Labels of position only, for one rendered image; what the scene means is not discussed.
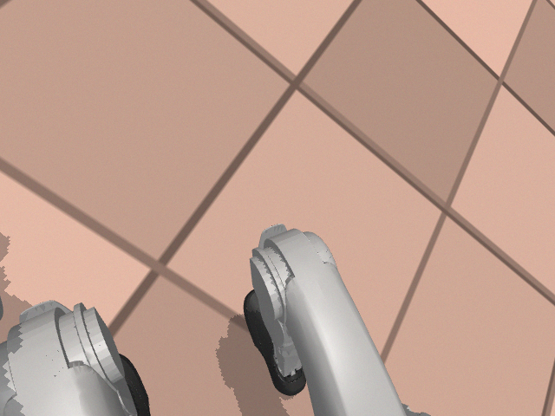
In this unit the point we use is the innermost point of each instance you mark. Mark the left robot foot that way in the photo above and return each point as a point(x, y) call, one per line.
point(136, 387)

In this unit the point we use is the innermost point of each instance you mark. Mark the right robot foot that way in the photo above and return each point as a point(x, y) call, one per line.
point(289, 385)

